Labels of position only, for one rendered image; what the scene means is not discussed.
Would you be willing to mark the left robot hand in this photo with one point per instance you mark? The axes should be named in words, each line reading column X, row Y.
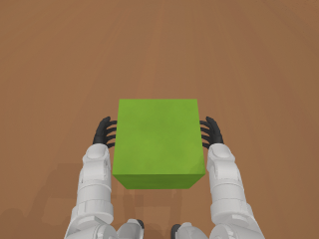
column 102, row 131

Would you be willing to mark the robot left forearm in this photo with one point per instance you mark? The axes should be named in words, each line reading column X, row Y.
column 93, row 204

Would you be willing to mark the left robot upper arm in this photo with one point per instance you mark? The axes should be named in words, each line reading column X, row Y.
column 99, row 231

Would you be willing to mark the robot left shin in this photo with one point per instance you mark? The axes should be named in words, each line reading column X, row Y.
column 133, row 221

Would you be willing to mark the carton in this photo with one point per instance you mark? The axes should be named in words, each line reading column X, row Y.
column 158, row 144

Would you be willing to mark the right robot thigh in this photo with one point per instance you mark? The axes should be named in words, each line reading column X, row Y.
column 189, row 232

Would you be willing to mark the robot right forearm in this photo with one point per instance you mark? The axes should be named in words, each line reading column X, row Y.
column 227, row 191

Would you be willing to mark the right robot hand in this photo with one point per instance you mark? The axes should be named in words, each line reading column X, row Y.
column 213, row 132

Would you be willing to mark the right robot upper arm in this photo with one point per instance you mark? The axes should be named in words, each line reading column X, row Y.
column 226, row 230

